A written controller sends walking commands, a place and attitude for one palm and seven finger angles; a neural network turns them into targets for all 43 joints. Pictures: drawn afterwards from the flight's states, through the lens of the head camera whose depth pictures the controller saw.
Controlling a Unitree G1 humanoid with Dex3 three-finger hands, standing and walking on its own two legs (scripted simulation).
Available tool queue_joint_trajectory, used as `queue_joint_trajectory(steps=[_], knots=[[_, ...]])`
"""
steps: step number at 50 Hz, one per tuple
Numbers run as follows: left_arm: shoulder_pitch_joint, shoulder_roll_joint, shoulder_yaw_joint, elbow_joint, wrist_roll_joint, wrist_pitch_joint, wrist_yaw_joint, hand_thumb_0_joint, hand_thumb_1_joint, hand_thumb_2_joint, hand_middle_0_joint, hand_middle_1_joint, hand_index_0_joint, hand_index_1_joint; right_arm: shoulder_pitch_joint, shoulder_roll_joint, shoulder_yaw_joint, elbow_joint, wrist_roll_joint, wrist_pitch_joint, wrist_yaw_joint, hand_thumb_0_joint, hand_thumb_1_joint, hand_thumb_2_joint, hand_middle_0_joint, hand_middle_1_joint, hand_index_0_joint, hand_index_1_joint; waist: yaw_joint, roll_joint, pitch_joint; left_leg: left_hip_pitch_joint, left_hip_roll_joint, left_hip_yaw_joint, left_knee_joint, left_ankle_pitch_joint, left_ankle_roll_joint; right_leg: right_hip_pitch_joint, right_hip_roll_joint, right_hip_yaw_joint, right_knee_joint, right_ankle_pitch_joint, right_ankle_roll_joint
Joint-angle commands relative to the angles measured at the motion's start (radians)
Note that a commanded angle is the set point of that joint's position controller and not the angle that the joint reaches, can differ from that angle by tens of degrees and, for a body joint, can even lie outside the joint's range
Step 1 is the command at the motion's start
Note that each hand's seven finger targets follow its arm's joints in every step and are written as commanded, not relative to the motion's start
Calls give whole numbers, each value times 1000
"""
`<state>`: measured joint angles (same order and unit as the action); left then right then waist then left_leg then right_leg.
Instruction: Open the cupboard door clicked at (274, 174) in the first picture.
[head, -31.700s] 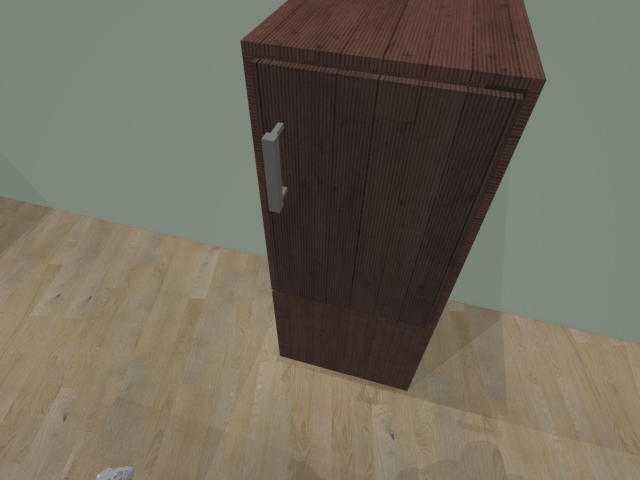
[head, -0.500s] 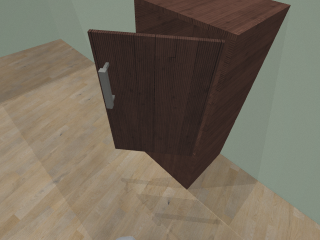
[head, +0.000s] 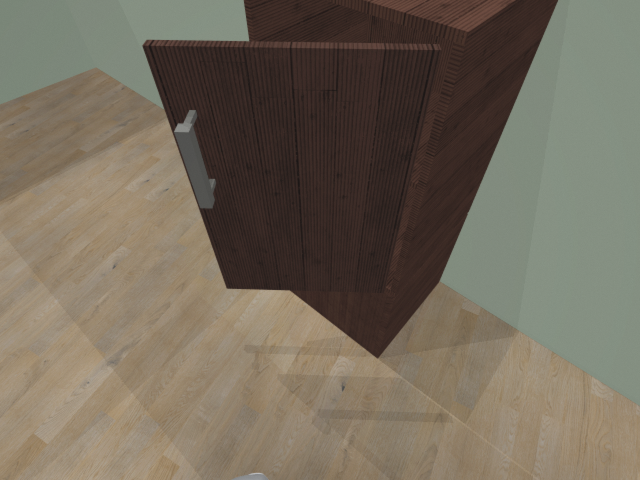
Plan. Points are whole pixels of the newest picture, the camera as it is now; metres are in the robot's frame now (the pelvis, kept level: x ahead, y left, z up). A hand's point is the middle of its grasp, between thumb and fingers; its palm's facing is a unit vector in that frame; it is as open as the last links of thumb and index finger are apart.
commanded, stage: come to a stop and stand still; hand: left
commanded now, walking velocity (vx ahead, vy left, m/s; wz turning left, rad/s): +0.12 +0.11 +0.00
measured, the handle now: (199, 161) +0.55 +0.23 +0.08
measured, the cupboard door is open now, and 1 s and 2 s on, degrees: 39 39 39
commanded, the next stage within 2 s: look again from close up in 0.96 s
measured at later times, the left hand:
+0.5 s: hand out of the picture -0.02 +0.15 -0.17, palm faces +0.07 -0.99 -0.14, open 7.3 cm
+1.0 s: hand out of the picture +0.03 +0.20 -0.16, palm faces +0.02 -0.98 -0.21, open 7.4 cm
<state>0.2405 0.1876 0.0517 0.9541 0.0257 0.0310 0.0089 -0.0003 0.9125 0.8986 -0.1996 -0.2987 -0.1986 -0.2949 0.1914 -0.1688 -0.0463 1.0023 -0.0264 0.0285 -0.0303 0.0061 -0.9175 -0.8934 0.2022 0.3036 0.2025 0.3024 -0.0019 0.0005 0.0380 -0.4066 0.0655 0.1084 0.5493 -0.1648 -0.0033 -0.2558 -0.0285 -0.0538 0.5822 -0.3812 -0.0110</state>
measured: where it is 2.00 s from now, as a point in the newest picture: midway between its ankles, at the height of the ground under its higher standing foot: outside the picture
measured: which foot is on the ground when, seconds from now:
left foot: down 0.00-0.00, up 0.02-0.28, down 0.30-1.00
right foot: down 0.00-1.00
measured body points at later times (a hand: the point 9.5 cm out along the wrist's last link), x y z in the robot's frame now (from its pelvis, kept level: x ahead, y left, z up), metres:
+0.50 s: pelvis +0.00 +0.00 +0.01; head +0.02 +0.01 +0.46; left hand -0.02 +0.20 -0.15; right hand +0.01 -0.22 -0.15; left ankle +0.01 +0.09 -0.73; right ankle -0.01 -0.11 -0.73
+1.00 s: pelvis +0.02 +0.03 +0.01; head +0.03 +0.02 +0.46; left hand +0.03 +0.26 -0.14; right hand +0.02 -0.19 -0.15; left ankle +0.00 +0.09 -0.73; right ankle -0.01 -0.11 -0.73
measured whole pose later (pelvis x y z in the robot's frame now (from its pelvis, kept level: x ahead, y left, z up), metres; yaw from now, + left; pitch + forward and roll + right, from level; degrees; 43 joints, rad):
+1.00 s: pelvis +0.02 +0.03 +0.01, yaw +0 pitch -1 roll +0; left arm 0.26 0.16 -0.01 1.08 0.01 -0.01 0.04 0.00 0.91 0.90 -0.20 -0.30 -0.20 -0.30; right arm 0.29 -0.16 0.02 1.10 -0.01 -0.02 -0.02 0.02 -0.93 -0.89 0.20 0.30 0.20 0.30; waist 0.00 0.01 0.03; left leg -0.19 -0.05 0.11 0.45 -0.27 0.08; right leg -0.18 -0.06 -0.05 0.49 -0.30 0.03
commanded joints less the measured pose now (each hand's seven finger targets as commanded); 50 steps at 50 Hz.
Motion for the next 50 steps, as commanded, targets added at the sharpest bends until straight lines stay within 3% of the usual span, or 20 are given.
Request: queue_joint_trajectory(steps=[1, 2, 3, 4, 5, 7, 10, 13, 15, 18, 20, 21, 22, 23, 24, 26, 29, 35, 39, 50], knots=[[92, 140, 4, -22, 6, -20, 22, 0, 900, 900, -200, -300, -200, -300, -18, -57, -8, -83, 5, 5, 23, 0, -900, -900, 200, 300, 200, 300, 29, -221, 55, -101, -9, -101, 226, -309, -3, -107, -323, 368, -502, -370, -143], [36, 122, 3, -30, 6, -32, 20, 0, 900, 900, -200, -300, -200, -300, 9, -51, -9, -56, 1, 4, 32, 0, -900, -900, 200, 300, 200, 300, 0, -182, 59, -71, -18, -92, 274, -240, -2, -135, -270, 322, -488, -310, -126], [23, 100, 0, -27, -1, -45, 23, 0, 900, 900, -200, -300, -200, -300, 35, -49, -5, -26, -3, 4, 31, 0, -900, -900, 200, 300, 200, 300, -8, -222, 84, -86, -21, -96, 305, -175, -3, -102, -222, 281, -470, -175, -105], [23, 76, -9, -15, -7, -54, 21, 0, 900, 900, -200, -300, -200, -300, 66, -58, -5, -3, -3, -1, 31, 0, -900, -900, 200, 300, 200, 300, -16, -191, 91, -74, -16, -89, 321, -139, -9, -72, -201, 228, -447, -79, -103], [31, 76, -9, -10, -6, -59, 22, 0, 900, 900, -200, -300, -200, -300, 92, -52, -3, 9, 0, -7, 33, 0, -900, -900, 200, 300, 200, 300, -18, -161, 85, -61, -13, -75, 303, -130, -12, -44, -203, 192, -431, -9, -113], [72, 86, -8, 2, -2, -65, 17, 0, 900, 900, -200, -300, -200, -300, 98, -43, 3, 14, 5, -20, 34, 0, -900, -900, 200, 300, 200, 300, 3, -133, 79, -31, -21, -55, 217, -152, -16, 0, -209, 182, -399, 61, -131], [125, 108, 4, 29, 0, -59, 17, 0, 900, 900, -200, -300, -200, -300, 93, -25, 11, 14, 7, -27, 27, 0, -900, -900, 200, 300, 200, 300, 31, -83, 67, 39, -37, -41, 50, -177, -15, 55, -234, 200, -350, 135, -159], [122, 85, 0, 55, -13, -55, 17, 0, 900, 900, -200, -300, -200, -300, 165, -17, 23, 45, 12, -44, 12, 0, -900, -900, 200, 300, 200, 300, 10, -47, 12, 223, -28, -73, -167, 3, 0, 28, -169, 140, -220, 257, -104], [154, 31, -12, 61, -15, -52, 19, 0, 900, 900, -200, -300, -200, -300, 167, -61, 19, 49, 14, -57, -1, 0, -900, -900, 200, 300, 200, 300, 35, 28, -34, 265, 79, -153, -150, 254, 44, 38, -93, 75, -158, 291, -49], [139, 22, -21, 98, -17, -47, 26, 0, 900, 900, -200, -300, -200, -300, 148, -47, 32, 71, 15, -54, -10, 0, -900, -900, 200, 300, 200, 300, 31, 83, -26, 216, 73, -155, -166, 277, 53, 98, -93, 59, -170, 291, -31], [143, 18, -25, 113, -15, -47, 25, 0, 900, 900, -200, -300, -200, -300, 151, -47, 34, 78, 18, -54, -14, 0, -900, -900, 200, 300, 200, 300, 30, 73, -21, 217, 74, -157, -180, 270, 57, 113, -83, 56, -177, 284, -25], [259, 47, -38, 165, -8, -71, 68, 0, 900, 900, -200, -300, -200, -300, 11, -80, 35, 2, 29, -66, 2, 0, -900, -900, 200, 300, 200, 300, 72, 83, 62, 157, 49, -103, 46, 124, 19, 27, -148, 153, -252, 540, -16], [171, 103, -36, 106, -7, -80, 57, 0, 900, 900, -200, -300, -200, -300, 105, -23, 36, -14, 21, -41, 10, 0, -900, -900, 200, 300, 200, 300, -20, 19, 20, 142, -8, -103, 33, -170, 10, -1, -213, 221, -290, 257, -68], [108, 94, -35, 85, -6, -78, 47, 0, 900, 900, -200, -300, -200, -300, 137, -22, 33, 5, 13, -34, 13, 0, -900, -900, 200, 300, 200, 300, -33, 48, 42, 177, -9, -106, -1, -162, 13, -66, -195, 190, -294, 35, -94], [97, 84, -37, 84, -5, -80, 45, 0, 900, 900, -200, -300, -200, -300, 171, -30, 35, 12, 10, -37, 19, 0, -900, -900, 200, 300, 200, 300, -44, 27, 29, 188, -1, -114, -27, -116, 16, -83, -150, 153, -273, -26, -90], [109, 54, -38, 83, -6, -78, 43, 0, 900, 900, -200, -300, -200, -300, 209, -47, 40, 13, 7, -57, 19, 0, -900, -900, 200, 300, 200, 300, -30, 85, -20, 168, 36, -166, -96, -2, 40, -1, -83, 76, -163, 90, -60], [138, 20, -47, 97, -8, -63, 38, 0, 900, 900, -200, -300, -200, -300, 164, -81, 41, -6, 12, -65, 8, 0, -900, -900, 200, 300, 200, 300, 1, 48, -2, 119, 60, -209, -165, -1, 70, 47, -50, 41, -123, 101, -38], [122, 34, -47, 100, -7, -53, 34, 0, 900, 900, -200, -300, -200, -300, 158, -88, 45, 10, 10, -69, 3, 0, -900, -900, 200, 300, 200, 300, 11, -2, 52, 121, 51, -202, -215, 12, 73, 49, -61, 41, -128, 144, -27], [113, 46, -46, 98, -10, -49, 34, 0, 900, 900, -200, -300, -200, -300, 158, -98, 46, 27, 11, -70, 3, 0, -900, -900, 200, 300, 200, 300, 12, -26, 41, 149, 50, -198, -232, 4, 70, 48, -68, 49, -136, 146, -22], [95, 72, -43, 107, -11, -47, 34, 0, 900, 900, -200, -300, -200, -300, 148, -92, 48, 69, 13, -74, -2, 0, -900, -900, 200, 300, 200, 300, 12, 6, 3, 224, 45, -157, -201, 175, 65, 77, -82, 56, -149, 236, -18]])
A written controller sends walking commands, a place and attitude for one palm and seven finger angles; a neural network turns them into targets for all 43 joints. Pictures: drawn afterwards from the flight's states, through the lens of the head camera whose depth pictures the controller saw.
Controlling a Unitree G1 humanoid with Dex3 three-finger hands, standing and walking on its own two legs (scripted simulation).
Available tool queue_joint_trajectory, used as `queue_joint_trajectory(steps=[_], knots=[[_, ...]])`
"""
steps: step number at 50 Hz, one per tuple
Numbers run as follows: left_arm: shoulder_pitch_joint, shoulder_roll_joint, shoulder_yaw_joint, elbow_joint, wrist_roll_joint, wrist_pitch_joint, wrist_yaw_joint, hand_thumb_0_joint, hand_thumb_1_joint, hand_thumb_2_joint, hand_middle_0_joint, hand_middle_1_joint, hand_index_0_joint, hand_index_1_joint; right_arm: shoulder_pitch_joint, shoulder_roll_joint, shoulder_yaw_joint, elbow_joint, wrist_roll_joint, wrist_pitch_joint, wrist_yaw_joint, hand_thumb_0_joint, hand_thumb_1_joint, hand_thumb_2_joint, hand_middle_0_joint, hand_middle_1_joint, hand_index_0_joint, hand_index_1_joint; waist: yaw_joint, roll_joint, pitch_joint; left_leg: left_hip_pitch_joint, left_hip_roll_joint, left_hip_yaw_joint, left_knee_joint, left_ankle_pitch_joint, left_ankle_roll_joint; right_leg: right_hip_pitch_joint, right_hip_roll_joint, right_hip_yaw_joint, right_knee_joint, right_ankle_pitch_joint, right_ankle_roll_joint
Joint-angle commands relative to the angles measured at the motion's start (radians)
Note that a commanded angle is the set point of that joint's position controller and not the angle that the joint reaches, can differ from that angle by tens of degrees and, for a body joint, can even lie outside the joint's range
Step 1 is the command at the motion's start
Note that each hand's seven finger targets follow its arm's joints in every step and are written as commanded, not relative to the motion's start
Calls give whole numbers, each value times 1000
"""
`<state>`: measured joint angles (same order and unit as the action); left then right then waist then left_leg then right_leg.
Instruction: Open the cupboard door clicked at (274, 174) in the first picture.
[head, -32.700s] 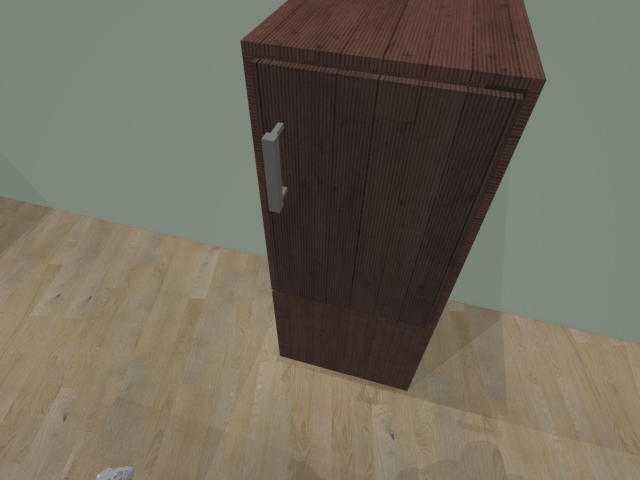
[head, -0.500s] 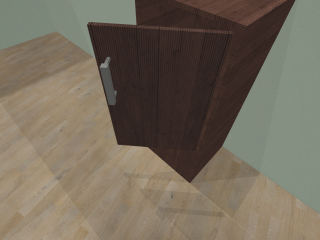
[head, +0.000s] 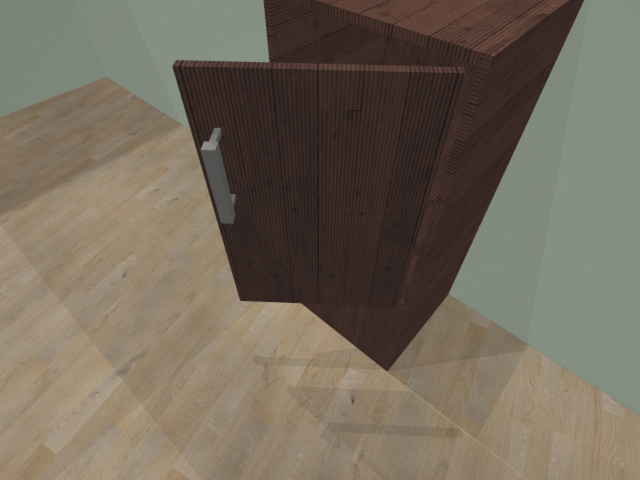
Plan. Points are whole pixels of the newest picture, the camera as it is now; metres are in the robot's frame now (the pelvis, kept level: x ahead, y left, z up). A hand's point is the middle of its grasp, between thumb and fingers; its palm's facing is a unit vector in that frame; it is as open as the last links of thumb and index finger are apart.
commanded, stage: look again from close up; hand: left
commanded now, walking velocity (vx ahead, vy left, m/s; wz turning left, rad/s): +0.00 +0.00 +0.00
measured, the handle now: (222, 177) +0.54 +0.20 +0.07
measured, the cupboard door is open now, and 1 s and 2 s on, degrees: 39 39 39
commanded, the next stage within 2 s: raise the hand with hooked fingers in 0.54 s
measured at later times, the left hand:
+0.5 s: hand out of the picture +0.00 +0.15 -0.18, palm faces +0.01 -0.98 -0.17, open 7.3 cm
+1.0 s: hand (224, 428) +0.18 +0.13 -0.01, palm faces -0.01 -1.00 -0.01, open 8.2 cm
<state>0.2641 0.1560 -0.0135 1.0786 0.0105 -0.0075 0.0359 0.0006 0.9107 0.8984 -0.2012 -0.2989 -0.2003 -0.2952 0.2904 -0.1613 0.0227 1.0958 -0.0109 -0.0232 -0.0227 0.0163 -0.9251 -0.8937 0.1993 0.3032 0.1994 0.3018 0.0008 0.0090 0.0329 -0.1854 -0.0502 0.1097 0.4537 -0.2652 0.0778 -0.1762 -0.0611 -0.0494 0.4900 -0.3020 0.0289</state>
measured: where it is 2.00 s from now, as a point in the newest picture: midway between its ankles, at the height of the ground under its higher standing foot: outside the picture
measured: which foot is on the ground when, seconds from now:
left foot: down 0.00-1.00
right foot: down 0.00-1.00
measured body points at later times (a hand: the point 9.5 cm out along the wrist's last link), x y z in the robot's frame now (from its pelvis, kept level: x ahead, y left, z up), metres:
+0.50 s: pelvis +0.01 -0.01 +0.00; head +0.02 -0.01 +0.45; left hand +0.00 +0.20 -0.16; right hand +0.02 -0.24 -0.16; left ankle -0.01 +0.07 -0.74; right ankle -0.03 -0.14 -0.74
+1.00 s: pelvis -0.04 -0.05 -0.04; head -0.02 -0.05 +0.41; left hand +0.18 +0.18 -0.01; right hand +0.16 -0.31 -0.09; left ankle -0.01 +0.07 -0.74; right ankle -0.03 -0.14 -0.74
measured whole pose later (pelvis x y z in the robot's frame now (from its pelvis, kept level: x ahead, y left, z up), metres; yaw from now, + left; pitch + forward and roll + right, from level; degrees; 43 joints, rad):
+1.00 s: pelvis -0.04 -0.05 -0.04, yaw +1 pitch +7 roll +1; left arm 0.28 0.19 0.17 0.25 -0.24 -0.50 -0.31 0.00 0.69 0.80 -0.22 -0.44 -0.22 -0.44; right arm 0.16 -0.25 -0.04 0.60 0.03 -0.23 -0.01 0.02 -0.91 -0.89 0.20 0.30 0.20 0.30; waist -0.03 -0.04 -0.11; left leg -0.61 0.02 0.07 0.87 -0.38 0.01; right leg -0.59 -0.01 -0.08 0.90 -0.44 -0.05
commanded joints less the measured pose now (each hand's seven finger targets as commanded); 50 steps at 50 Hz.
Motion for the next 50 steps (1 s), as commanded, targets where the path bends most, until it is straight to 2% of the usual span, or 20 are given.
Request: queue_joint_trajectory(steps=[1, 16, 28, 31, 32, 33, 34, 35, 36, 37, 38, 39, 40, 41, 42, 43, 44, 45, 47, 50], knots=[[72, 105, 23, -16, 4, -9, 8, 0, 900, 900, -200, -300, -200, -300, 44, -102, -21, -22, -3, -23, -10, 0, -900, -900, 200, 300, 200, 300, 9, -4, -3, 14, 158, -154, -98, 289, -18, 1, -51, 55, -55, 171, -58], [74, 99, 17, 10, 6, -9, 7, 0, 900, 900, -200, -300, -200, -300, 16, -95, -23, 5, 1, -15, -12, 0, -900, -900, 200, 300, 200, 300, 5, -22, 39, 21, 159, -141, -107, 229, -22, -14, -58, 69, -95, 184, -58], [77, 105, 19, 14, 4, -13, 5, 0, 900, 900, -200, -300, -200, -300, 11, -95, -23, 17, 0, -18, -13, 0, -900, -900, 200, 300, 200, 300, 7, -6, -2, 43, 161, -138, -104, 258, -28, 12, -62, 73, -104, 221, -62], [76, 105, 19, 14, 5, -14, 6, 0, 900, 900, -200, -300, -200, -300, 7, -96, -23, 20, 1, -17, -14, 0, -900, -900, 200, 300, 200, 300, 8, -24, 18, 37, 161, -138, -102, 256, -28, 6, -63, 72, -109, 229, -62], [140, 104, 12, 42, 17, -34, 44, 0, 900, 900, -200, -300, -200, -300, -42, -125, -26, -46, 13, -19, -5, 0, -900, -900, 200, 300, 200, 300, 18, -21, 17, -5, 179, -124, 95, 481, -59, -20, -93, 110, -93, 542, -43], [-561, 334, 142, -1519, -188, -234, 43, 0, 877, 890, -202, -315, -202, -315, 31, -286, -63, -381, 53, -160, -42, 0, -900, -900, 200, 300, 200, 300, -97, 177, -483, 294, 83, -156, -3, 602, -74, 36, 12, 7, 11, 507, -58], [-154, 243, 114, -1269, -104, -167, 82, 0, 853, 880, -203, -330, -203, -330, -76, -181, -21, -333, 46, -255, -66, 0, -900, -900, 200, 300, 200, 300, -3, 322, -448, 375, 141, -147, -62, 746, -78, -59, 43, 4, 93, 178, -73], [-118, 182, 78, -1157, -114, -111, 128, 0, 830, 870, -205, -345, -205, -345, -66, -172, -46, -266, 47, -276, -68, 0, -900, -900, 200, 300, 200, 300, -23, 253, -345, 238, 129, -142, -49, 645, -108, -112, 39, -14, 111, 47, -58], [158, -61, -48, -960, -132, -20, 118, 0, 807, 860, -207, -360, -207, -360, -17, -135, -53, -264, 60, -268, -54, 0, -900, -900, 200, 300, 200, 300, -46, 133, -200, 161, 139, -158, -60, 542, -92, -180, 42, -31, 93, 5, -45], [7, -55, -73, -1161, -175, -48, 92, 0, 783, 850, -208, -375, -208, -375, -48, -184, -57, -359, 70, -276, -47, 0, -900, -900, 200, 300, 200, 300, -41, 95, -87, 63, 130, -170, -38, 408, -80, -176, 34, -42, 66, 35, -42], [-1, 17, -7, -1177, -165, -95, 76, 0, 760, 840, -210, -390, -210, -390, -70, -217, -74, -382, 58, -290, -48, 0, -900, -900, 200, 300, 200, 300, -50, 37, -92, 19, 108, -164, 7, 271, -75, -185, 41, -46, 26, 60, -47], [20, 35, 15, -1139, -157, -141, 57, 0, 737, 830, -212, -405, -212, -405, -76, -226, -75, -410, 41, -298, -47, 0, -900, -900, 200, 300, 200, 300, -62, -39, -52, -50, 82, -160, 54, 191, -67, -218, 47, -52, 8, 85, -49], [86, 60, 75, -1041, -151, -178, 35, 0, 713, 820, -213, -420, -213, -420, -74, -232, -81, -437, 31, -293, -42, 0, -900, -900, 200, 300, 200, 300, -52, -118, -26, -118, 67, -156, 96, 164, -65, -252, 50, -62, 25, 82, -50], [153, 26, 84, -944, -164, -232, -6, 0, 690, 810, -215, -435, -215, -435, -80, -227, -87, -452, 23, -283, -35, 0, -900, -900, 200, 300, 200, 300, -34, -257, -22, -186, 64, -149, 139, 124, -69, -311, 59, -70, 62, 47, -45], [241, 4, 106, -841, -187, -294, -57, 0, 667, 800, -217, -450, -217, -450, -114, -223, -92, -478, 21, -278, -30, 0, -900, -900, 200, 300, 200, 300, -5, -354, 14, -290, 58, -141, 180, 60, -74, -371, 61, -68, 105, -6, -43], [310, 18, 147, -814, -215, -365, -119, 0, 643, 790, -218, -465, -218, -465, -140, -221, -98, -504, 19, -274, -22, 0, -900, -900, 200, 300, 200, 300, 26, -394, -4, -366, 48, -123, 219, 18, -77, -394, 59, -49, 138, -33, -41], [336, 44, 183, -820, -241, -435, -188, 0, 620, 780, -220, -480, -220, -480, -156, -222, -106, -533, 21, -271, -13, 0, -900, -900, 200, 300, 200, 300, 44, -394, -29, -422, 37, -108, 255, -7, -83, -395, 55, -30, 172, -44, -43], [360, 113, 260, -775, -256, -485, -260, 0, 597, 770, -222, -495, -222, -495, -167, -230, -114, -562, 26, -264, 2, 0, -900, -900, 200, 300, 200, 300, 75, -285, -61, -442, 23, -94, 289, 8, -91, -362, 42, 6, 204, 10, -55], [296, 202, 337, -785, -285, -551, -382, 0, 550, 750, -225, -525, -225, -525, -189, -240, -116, -632, 35, -256, 11, 0, -900, -900, 200, 300, 200, 300, 70, -130, -156, -479, 5, -67, 363, 8, -93, -329, 20, 57, 259, 61, -61], [166, 302, 410, -986, -308, -526, -407, 0, 480, 720, -230, -570, -230, -570, -200, -223, -109, -712, 45, -228, 0, 0, -900, -900, 200, 300, 200, 300, 88, 42, -274, -513, -2, -43, 414, -33, -76, -308, 7, 138, 259, -35, -50]])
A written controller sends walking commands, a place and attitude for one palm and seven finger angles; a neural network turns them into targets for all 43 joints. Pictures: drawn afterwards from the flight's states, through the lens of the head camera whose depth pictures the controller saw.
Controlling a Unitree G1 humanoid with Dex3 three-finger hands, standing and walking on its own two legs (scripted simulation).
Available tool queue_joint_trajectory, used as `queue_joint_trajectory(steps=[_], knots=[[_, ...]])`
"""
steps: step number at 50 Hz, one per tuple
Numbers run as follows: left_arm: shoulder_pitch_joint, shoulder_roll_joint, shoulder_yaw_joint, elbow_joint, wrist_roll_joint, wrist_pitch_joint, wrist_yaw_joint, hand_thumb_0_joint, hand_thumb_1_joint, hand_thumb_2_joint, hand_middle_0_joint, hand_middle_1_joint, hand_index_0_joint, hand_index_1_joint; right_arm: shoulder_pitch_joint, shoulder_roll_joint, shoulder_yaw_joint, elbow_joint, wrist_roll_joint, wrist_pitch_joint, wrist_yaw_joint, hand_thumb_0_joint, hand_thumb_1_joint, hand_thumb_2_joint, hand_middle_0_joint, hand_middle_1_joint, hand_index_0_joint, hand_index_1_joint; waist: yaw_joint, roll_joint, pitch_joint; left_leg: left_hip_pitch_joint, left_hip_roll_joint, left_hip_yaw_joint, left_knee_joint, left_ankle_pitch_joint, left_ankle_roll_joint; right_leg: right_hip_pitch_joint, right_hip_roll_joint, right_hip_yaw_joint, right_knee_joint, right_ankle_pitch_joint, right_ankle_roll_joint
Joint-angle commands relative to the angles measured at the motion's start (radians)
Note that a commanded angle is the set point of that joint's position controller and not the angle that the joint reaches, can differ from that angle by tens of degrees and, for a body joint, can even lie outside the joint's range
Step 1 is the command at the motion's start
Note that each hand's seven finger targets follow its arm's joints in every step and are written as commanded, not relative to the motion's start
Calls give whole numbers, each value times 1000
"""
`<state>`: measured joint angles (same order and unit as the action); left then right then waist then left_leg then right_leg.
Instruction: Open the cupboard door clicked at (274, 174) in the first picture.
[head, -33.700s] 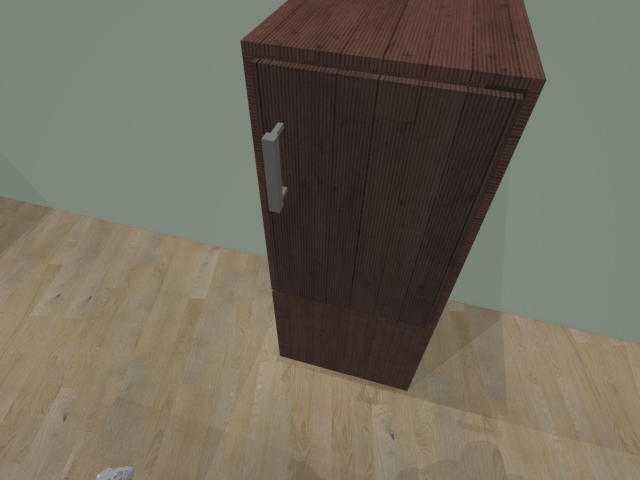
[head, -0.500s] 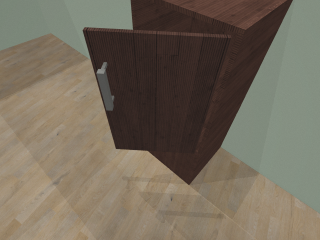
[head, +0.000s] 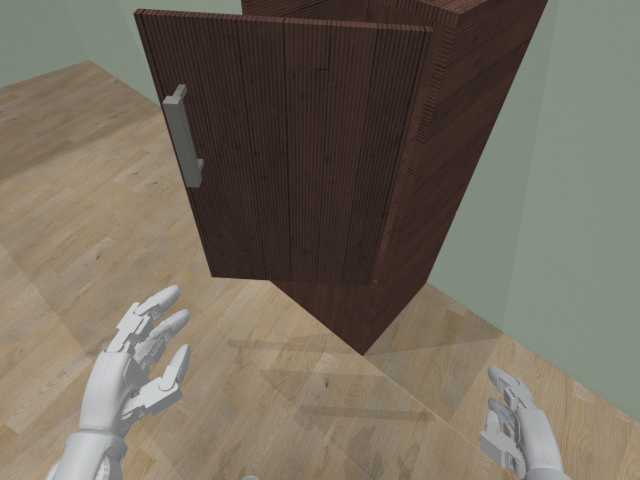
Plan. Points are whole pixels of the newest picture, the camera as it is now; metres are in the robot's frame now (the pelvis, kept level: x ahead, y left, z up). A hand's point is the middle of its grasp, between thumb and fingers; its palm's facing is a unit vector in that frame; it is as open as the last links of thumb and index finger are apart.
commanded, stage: raise the hand with hooked fingers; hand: left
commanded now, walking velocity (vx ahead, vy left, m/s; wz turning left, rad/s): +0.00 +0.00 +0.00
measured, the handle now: (187, 137) +0.58 +0.24 +0.11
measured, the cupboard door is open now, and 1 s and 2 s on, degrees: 39 39 39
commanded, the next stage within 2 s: move the hooked fingers beside the handle in 1.74 s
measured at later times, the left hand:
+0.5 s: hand (110, 350) +0.25 +0.25 +0.06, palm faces +0.04 -1.00 -0.03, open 11.2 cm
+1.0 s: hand (51, 307) +0.28 +0.31 +0.10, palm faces +0.02 -1.00 -0.04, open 13.8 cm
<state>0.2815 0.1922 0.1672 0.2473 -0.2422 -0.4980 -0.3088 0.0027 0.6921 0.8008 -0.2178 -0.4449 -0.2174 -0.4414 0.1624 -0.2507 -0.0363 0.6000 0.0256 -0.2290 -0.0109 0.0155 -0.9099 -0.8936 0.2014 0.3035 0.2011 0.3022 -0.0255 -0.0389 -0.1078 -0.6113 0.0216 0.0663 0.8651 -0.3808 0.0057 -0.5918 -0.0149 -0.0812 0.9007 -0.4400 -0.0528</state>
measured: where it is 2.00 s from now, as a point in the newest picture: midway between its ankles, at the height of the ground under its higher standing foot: outside the picture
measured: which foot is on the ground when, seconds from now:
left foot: down 0.00-1.00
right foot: down 0.00-1.00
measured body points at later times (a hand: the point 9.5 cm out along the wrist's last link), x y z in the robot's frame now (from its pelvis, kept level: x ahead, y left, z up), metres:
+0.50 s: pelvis +0.00 +0.01 +0.00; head +0.04 +0.01 +0.45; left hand +0.24 +0.30 +0.07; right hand +0.13 -0.22 -0.09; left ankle +0.03 +0.12 -0.69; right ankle +0.01 -0.08 -0.69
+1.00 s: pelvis +0.01 +0.05 +0.02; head +0.03 +0.05 +0.47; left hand +0.27 +0.36 +0.11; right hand +0.20 -0.18 -0.04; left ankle +0.03 +0.12 -0.69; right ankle +0.01 -0.08 -0.69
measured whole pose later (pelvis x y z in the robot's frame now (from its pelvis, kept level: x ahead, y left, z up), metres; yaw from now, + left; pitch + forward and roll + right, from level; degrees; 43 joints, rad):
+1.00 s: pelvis +0.01 +0.05 +0.02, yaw +1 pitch +5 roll -3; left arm 0.03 0.39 0.35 0.26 -0.33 -0.15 -0.44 -0.01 -0.44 0.32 -0.30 -1.16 -0.30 -1.16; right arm 0.24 -0.26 0.06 0.56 0.06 -0.24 -0.09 0.02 -0.90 -0.89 0.20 0.30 0.20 0.30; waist 0.02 0.03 -0.06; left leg -0.51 0.00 0.05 0.78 -0.37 0.07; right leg -0.43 -0.02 -0.10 0.72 -0.37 0.01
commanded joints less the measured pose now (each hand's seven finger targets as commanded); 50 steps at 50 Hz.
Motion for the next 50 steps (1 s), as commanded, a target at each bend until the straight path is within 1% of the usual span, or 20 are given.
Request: queue_joint_trajectory(steps=[1, 4, 5, 8, 10, 13, 15, 16, 18, 20, 22, 24, 27, 29, 33, 35, 41, 44, 47, 50], knots=[[59, 237, 196, -243, -72, -33, -55, 0, 457, 710, -232, -585, -232, -585, -82, -124, -41, -246, 11, -20, -18, 0, -900, -900, 200, 300, 200, 300, 90, 95, -157, -81, -69, -4, 8, 57, 5, 86, -35, 182, -164, 31, 37], [-138, 260, 220, -468, -94, -114, 1, 0, 387, 680, -237, -630, -237, -630, -14, -94, -35, -218, 5, -36, -42, 0, -900, -900, 200, 300, 200, 300, 30, 181, -229, -27, -37, -37, 62, 77, 21, 55, -29, 215, -167, 17, 46], [-226, 257, 190, -533, -99, -147, 4, 0, 363, 670, -238, -645, -238, -645, 5, -96, -28, -200, 2, -44, -49, 0, -900, -900, 200, 300, 200, 300, -9, 147, -225, -41, -27, -53, 87, 61, 23, 23, -21, 223, -161, 0, 51], [-191, 190, 67, -485, -95, -190, -37, 0, 293, 640, -243, -690, -243, -690, 21, -115, -14, -146, 8, -82, -70, 0, -900, -900, 200, 300, 200, 300, -55, 141, -134, -39, -9, -71, 100, 32, 31, -59, -5, 201, -169, -44, 41], [-223, 192, 16, -379, -107, -143, -106, 0, 247, 620, -247, -720, -247, -720, 22, -144, 2, -124, 21, -99, -82, 0, -900, -900, 200, 300, 200, 300, -80, 119, -55, -66, -2, -91, 102, 10, 37, -87, 4, 196, -179, -62, 45], [-204, 286, 82, -212, -87, 11, -165, 0, 177, 590, -252, -765, -252, -765, 34, -163, -1, -120, 36, -95, -98, 0, -900, -900, 200, 300, 200, 300, -58, 49, -42, -103, -9, -92, 60, -19, 39, -51, -7, 211, -235, -121, 54], [-160, 366, 186, -126, -97, 134, -180, 0, 130, 570, -255, -795, -255, -795, 23, -167, 2, -137, 38, -82, -104, 0, -900, -900, 200, 300, 200, 300, -1, 28, -78, -89, -14, -93, 26, 20, 37, 29, -16, 207, -246, -87, 54], [-142, 357, 211, -157, -118, 173, -178, 0, 107, 560, -257, -810, -257, -810, 18, -157, 5, -158, 37, -75, -102, 0, -900, -900, 200, 300, 200, 300, 23, 21, -136, -68, -22, -88, 11, 59, 36, 90, -26, 203, -247, -38, 62], [-94, 362, 294, -204, -158, 215, -138, 0, 60, 540, -260, -840, -260, -840, 0, -134, 8, -182, 29, -63, -96, 0, -900, -900, 200, 300, 200, 300, 73, 16, -211, -23, -25, -88, -21, 133, 28, 172, -28, 171, -230, 81, 66], [-80, 362, 350, -261, -186, 199, -85, 0, 13, 520, -263, -870, -263, -870, -3, -114, 12, -191, 20, -66, -85, 0, -900, -900, 200, 300, 200, 300, 103, 43, -248, 20, -22, -93, -48, 202, 19, 216, -14, 134, -194, 206, 59], [-54, 320, 332, -316, -175, 149, -36, 0, -33, 500, -267, -900, -267, -900, 18, -103, 7, -183, 15, -73, -70, 0, -900, -900, 200, 300, 200, 300, 95, 64, -239, 63, -20, -84, -80, 236, 17, 193, 3, 91, -174, 273, 53], [-69, 270, 269, -311, -143, 110, -16, 0, -80, 480, -270, -930, -270, -930, 30, -112, 0, -167, 12, -79, -60, 0, -900, -900, 200, 300, 200, 300, 60, 51, -181, 79, -16, -81, -96, 220, 19, 122, 20, 56, -166, 254, 51], [-136, 243, 181, -253, -99, 96, -50, 0, -150, 450, -275, -975, -275, -975, 60, -143, -5, -150, 15, -83, -58, 0, -900, -900, 200, 300, 200, 300, 7, 49, -104, 85, -13, -85, -102, 169, 25, 38, 28, 41, -174, 197, 49], [-175, 263, 164, -233, -95, 112, -86, 0, -197, 430, -278, -1005, -278, -1005, 70, -160, -3, -149, 23, -89, -65, 0, -900, -900, 200, 300, 200, 300, -5, 71, -87, 91, -12, -94, -120, 107, 26, 16, 26, 41, -198, 118, 45], [-296, 379, 254, -303, -115, 131, -117, 0, -290, 390, -285, -1065, -285, -1065, 74, -169, -2, -150, 28, -95, -90, 0, -900, -900, 200, 300, 200, 300, 20, 104, -209, 185, -10, -109, -154, 141, 27, 97, 27, 37, -208, 138, 35], [-329, 433, 312, -334, -127, 129, -98, 0, -337, 370, -288, -1095, -288, -1095, 71, -167, 5, -147, 22, -97, -95, 0, -900, -900, 200, 300, 200, 300, 36, 123, -216, 222, -7, -120, -169, 183, 21, 119, 36, 25, -202, 176, 27], [-309, 357, 272, -254, -125, 168, -78, 0, -477, 310, -298, -1185, -298, -1185, 61, -157, 19, -143, 25, -87, -83, 0, -900, -900, 200, 300, 200, 300, 38, 197, -140, 287, 7, -137, -217, 282, -3, 113, 39, -5, -215, 245, 21], [-334, 337, 225, -171, -108, 255, -112, 0, -500, 300, -300, -1200, -300, -1200, 60, -166, 19, -151, 34, -72, -84, 0, -900, -900, 200, 300, 200, 300, 23, 138, -78, 263, 12, -145, -244, 235, -3, 102, 38, -12, -239, 225, 28], [-418, 380, 243, -149, -105, 316, -145, 0, -500, 300, -300, -1200, -300, -1200, 58, -174, 22, -164, 38, -60, -92, 0, -900, -900, 200, 300, 200, 300, 25, 105, -82, 272, 7, -147, -259, 224, 1, 126, 39, -9, -260, 233, 26], [-517, 453, 300, -196, -107, 310, -141, 0, -500, 300, -300, -1200, -300, -1200, 49, -172, 30, -169, 31, -55, -97, 0, -900, -900, 200, 300, 200, 300, 34, 127, -116, 319, 6, -156, -270, 235, -3, 150, 44, -4, -271, 228, 17]])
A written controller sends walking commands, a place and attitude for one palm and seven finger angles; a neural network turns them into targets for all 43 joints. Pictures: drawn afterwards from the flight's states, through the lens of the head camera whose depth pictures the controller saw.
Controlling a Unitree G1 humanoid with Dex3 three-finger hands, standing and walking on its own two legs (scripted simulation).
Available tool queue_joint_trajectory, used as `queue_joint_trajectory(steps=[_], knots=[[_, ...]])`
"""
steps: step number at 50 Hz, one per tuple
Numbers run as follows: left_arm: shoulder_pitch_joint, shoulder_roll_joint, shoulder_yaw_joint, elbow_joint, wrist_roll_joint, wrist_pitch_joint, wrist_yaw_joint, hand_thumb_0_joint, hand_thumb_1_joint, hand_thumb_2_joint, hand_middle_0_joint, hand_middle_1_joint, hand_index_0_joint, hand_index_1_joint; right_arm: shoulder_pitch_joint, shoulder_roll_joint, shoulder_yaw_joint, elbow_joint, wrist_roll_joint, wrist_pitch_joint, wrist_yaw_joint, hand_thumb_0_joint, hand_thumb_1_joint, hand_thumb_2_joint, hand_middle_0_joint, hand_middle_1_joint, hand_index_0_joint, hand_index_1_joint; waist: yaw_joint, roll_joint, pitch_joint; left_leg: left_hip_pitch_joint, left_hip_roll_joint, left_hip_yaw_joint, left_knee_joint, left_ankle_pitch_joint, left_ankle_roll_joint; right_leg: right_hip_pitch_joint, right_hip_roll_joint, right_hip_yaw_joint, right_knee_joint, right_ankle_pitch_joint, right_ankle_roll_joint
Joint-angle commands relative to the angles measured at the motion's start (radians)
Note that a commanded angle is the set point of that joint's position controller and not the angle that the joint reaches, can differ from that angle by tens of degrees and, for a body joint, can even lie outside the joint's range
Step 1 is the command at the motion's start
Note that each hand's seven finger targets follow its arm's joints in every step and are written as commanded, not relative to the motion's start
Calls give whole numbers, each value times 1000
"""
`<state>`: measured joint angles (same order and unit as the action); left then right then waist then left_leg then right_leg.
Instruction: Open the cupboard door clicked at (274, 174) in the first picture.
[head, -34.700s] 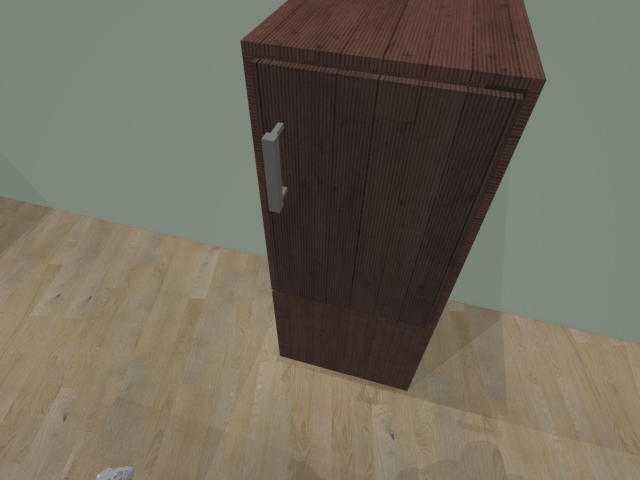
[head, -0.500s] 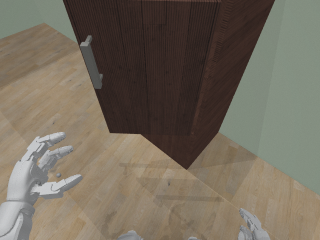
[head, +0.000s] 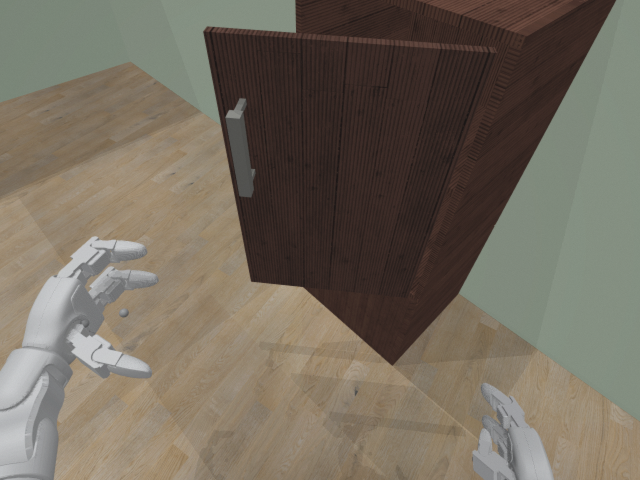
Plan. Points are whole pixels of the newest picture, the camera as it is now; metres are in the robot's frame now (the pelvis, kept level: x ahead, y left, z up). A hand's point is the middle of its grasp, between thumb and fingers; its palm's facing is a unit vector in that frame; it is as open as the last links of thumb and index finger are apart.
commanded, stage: raise the hand with hooked fingers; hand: left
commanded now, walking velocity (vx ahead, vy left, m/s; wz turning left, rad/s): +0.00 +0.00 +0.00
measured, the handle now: (244, 149) +0.58 +0.18 +0.09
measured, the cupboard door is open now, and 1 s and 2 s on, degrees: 39 39 39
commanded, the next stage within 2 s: move the hooked fingers beside the handle in 0.74 s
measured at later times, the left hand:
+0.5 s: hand (126, 284) +0.29 +0.25 +0.11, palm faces -0.01 -1.00 -0.03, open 14.0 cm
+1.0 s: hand (140, 276) +0.30 +0.24 +0.11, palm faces +0.03 -1.00 -0.03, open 14.0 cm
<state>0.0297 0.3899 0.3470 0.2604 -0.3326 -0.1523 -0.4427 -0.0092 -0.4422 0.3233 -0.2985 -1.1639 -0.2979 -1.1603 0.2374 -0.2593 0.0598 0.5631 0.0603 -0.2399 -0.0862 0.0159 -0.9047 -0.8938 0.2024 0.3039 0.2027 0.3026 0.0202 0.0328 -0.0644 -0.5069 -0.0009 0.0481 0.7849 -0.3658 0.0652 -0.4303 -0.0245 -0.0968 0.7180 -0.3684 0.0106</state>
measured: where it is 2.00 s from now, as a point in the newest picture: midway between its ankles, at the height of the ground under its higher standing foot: outside the picture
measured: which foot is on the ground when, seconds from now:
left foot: down 0.00-1.00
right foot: down 0.00-1.00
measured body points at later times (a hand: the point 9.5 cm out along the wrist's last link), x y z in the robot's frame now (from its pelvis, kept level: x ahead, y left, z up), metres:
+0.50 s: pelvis +0.00 -0.02 +0.01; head +0.02 -0.01 +0.46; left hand +0.29 +0.30 +0.11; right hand +0.15 -0.27 -0.07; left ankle +0.02 +0.07 -0.71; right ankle +0.00 -0.13 -0.71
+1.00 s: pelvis -0.01 -0.04 +0.01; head +0.02 -0.05 +0.46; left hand +0.30 +0.29 +0.11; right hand +0.15 -0.29 -0.08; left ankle +0.02 +0.07 -0.71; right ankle +0.00 -0.13 -0.71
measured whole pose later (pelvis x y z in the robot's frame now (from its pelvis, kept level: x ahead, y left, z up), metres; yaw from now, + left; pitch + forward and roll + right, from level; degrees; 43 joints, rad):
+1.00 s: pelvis -0.01 -0.04 +0.01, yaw +0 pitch +4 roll -1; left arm -0.20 0.45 0.43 0.54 -0.33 -0.17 -0.51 -0.01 -0.50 0.30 -0.31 -1.20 -0.30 -1.20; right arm 0.26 -0.28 0.06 0.62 0.07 -0.21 -0.12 0.02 -0.90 -0.89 0.20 0.30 0.20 0.30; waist 0.01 0.04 -0.03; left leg -0.45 0.03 0.03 0.70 -0.31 0.02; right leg -0.39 0.01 -0.11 0.67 -0.34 -0.04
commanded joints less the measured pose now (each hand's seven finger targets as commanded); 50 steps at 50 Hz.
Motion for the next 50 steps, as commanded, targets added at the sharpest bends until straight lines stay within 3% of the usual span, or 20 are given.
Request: queue_joint_trajectory(steps=[1, 4, 6, 11, 12, 15, 19, 21, 24, 25, 27, 31, 36, 38, 40, 42, 45, 46, 49, 50], knots=[[-296, 276, 141, -236, -17, -49, -3, 0, -500, 300, -300, -1200, -300, -1200, -29, -159, -62, -135, -7, -44, -21, 0, -900, -900, 200, 300, 200, 300, -9, 80, -196, 246, 29, -144, -197, 227, -67, -5, 54, 12, -91, 154, -46], [-328, 287, 164, -248, -23, -91, 9, 0, -500, 300, -300, -1200, -300, -1200, -26, -152, -58, -123, -12, -49, -24, 0, -900, -900, 200, 300, 200, 300, -11, 82, -223, 299, 36, -154, -205, 272, -76, 4, 55, 12, -101, 168, -47], [-350, 300, 165, -221, -19, -93, 0, 0, -500, 300, -300, -1200, -300, -1200, -23, -156, -52, -112, -13, -46, -24, 0, -900, -900, 200, 300, 200, 300, -13, 121, -215, 308, 34, -150, -208, 296, -79, 14, 56, 16, -111, 184, -50], [-374, 292, 143, -29, -28, -10, -73, 0, -500, 300, -300, -1200, -300, -1200, -26, -168, -52, -100, 3, -33, -37, 0, -900, -900, 200, 300, 200, 300, -23, 60, -135, 247, 22, -130, -228, 206, -57, 22, 51, 20, -152, 168, -48], [-394, 304, 143, -17, -27, 5, -85, 0, -500, 300, -300, -1200, -300, -1200, -28, -170, -52, -100, 5, -30, -39, 0, -900, -900, 200, 300, 200, 300, -22, 71, -135, 240, 19, -128, -231, 188, -55, 21, 48, 21, -157, 156, -47], [-346, 288, 132, 15, -31, 26, -107, 0, -500, 300, -300, -1200, -300, -1200, -20, -172, -57, -115, 4, -31, -32, 0, -900, -900, 200, 300, 200, 300, -11, 26, -148, 234, 13, -119, -218, 221, -48, 41, 48, 25, -159, 187, -50], [-347, 321, 168, -77, -36, -21, -84, 0, -500, 300, -300, -1200, -300, -1200, -22, -168, -62, -128, -2, -35, -19, 0, -900, -900, 200, 300, 200, 300, -2, 48, -192, 255, 13, -114, -216, 237, -46, 47, 49, 28, -155, 192, -48], [-360, 367, 220, -133, -40, -59, -60, 0, -500, 300, -300, -1200, -300, -1200, -19, -166, -63, -129, -10, -39, -14, 0, -900, -900, 200, 300, 200, 300, 9, 56, -234, 270, 10, -106, -211, 279, -46, 83, 51, 36, -149, 232, -50], [-347, 351, 228, -132, -40, -86, -36, 0, -500, 300, -300, -1200, -300, -1200, -12, -162, -66, -117, -11, -41, -14, 0, -900, -900, 200, 300, 200, 300, 2, 68, -225, 271, 11, -96, -210, 282, -46, 79, 50, 36, -147, 240, -46], [-343, 357, 229, -101, -37, -80, -34, 0, -500, 300, -300, -1200, -300, -1200, -7, -165, -65, -112, -12, -37, -15, 0, -900, -900, 200, 300, 200, 300, 0, 50, -196, 249, 11, -89, -204, 267, -42, 78, 51, 42, -152, 238, -46], [-357, 314, 190, -86, -34, -74, -42, 0, -500, 300, -300, -1200, -300, -1200, -13, -161, -67, -104, -4, -36, -19, 0, -900, -900, 200, 300, 200, 300, -16, 85, -160, 243, 8, -80, -207, 243, -39, 58, 45, 46, -161, 229, -43], [-368, 310, 159, -87, -22, -54, -58, 0, -500, 300, -300, -1200, -300, -1200, -12, -163, -69, -106, 0, -36, -25, 0, -900, -900, 200, 300, 200, 300, -19, 96, -180, 255, 6, -76, -203, 248, -33, 69, 41, 53, -167, 242, -41], [-345, 323, 187, -36, -44, -51, -67, 0, -500, 300, -300, -1200, -300, -1200, -18, -164, -65, -106, 0, -33, -30, 0, -900, -900, 200, 300, 200, 300, -14, -8, -153, 216, 3, -71, -197, 231, -29, 73, 40, 64, -174, 246, -33], [-351, 325, 199, -20, -52, -58, -68, 0, -500, 300, -300, -1200, -300, -1200, -23, -163, -66, -105, 1, -32, -32, 0, -900, -900, 200, 300, 200, 300, -13, -15, -154, 200, 0, -67, -195, 205, -31, 72, 37, 70, -176, 219, -29], [-372, 318, 185, -19, -52, -63, -69, 0, -500, 300, -300, -1200, -300, -1200, -25, -162, -64, -103, 3, -32, -32, 0, -900, -900, 200, 300, 200, 300, -14, -7, -153, 200, 0, -61, -187, 206, -30, 77, 32, 82, -176, 221, -29], [-372, 316, 178, -28, -43, -68, -68, 0, -500, 300, -300, -1200, -300, -1200, -29, -155, -63, -107, 3, -34, -30, 0, -900, -900, 200, 300, 200, 300, -13, 43, -168, 213, -3, -56, -185, 212, -28, 78, 28, 88, -177, 230, -27], [-495, 377, 194, 26, -25, -74, -63, 0, -500, 300, -300, -1200, -300, -1200, -10, -166, -62, -82, 3, -24, -39, 0, -900, -900, 200, 300, 200, 300, -40, -1, -138, 176, 1, -55, -173, 179, -28, 58, 27, 105, -183, 191, -21], [-558, 359, 167, 32, -20, -80, -66, 0, -500, 300, -300, -1200, -300, -1200, -14, -163, -59, -79, 5, -24, -41, 0, -900, -900, 200, 300, 200, 300, -55, 13, -136, 174, -1, -56, -174, 162, -27, 44, 25, 108, -186, 172, -19], [-621, 393, 182, 100, -9, -102, -69, 0, -500, 300, -300, -1200, -300, -1200, -1, -165, -59, -62, 4, -24, -49, 0, -900, -900, 200, 300, 200, 300, -53, 52, -167, 174, -2, -57, -164, 150, -28, 47, 20, 120, -185, 148, -22], [-657, 401, 176, 118, -9, -104, -72, 0, -500, 300, -300, -1200, -300, -1200, 7, -169, -57, -58, 4, -20, -49, 0, -900, -900, 200, 300, 200, 300, -58, 23, -171, 167, 1, -60, -160, 152, -27, 52, 22, 119, -179, 149, -24]])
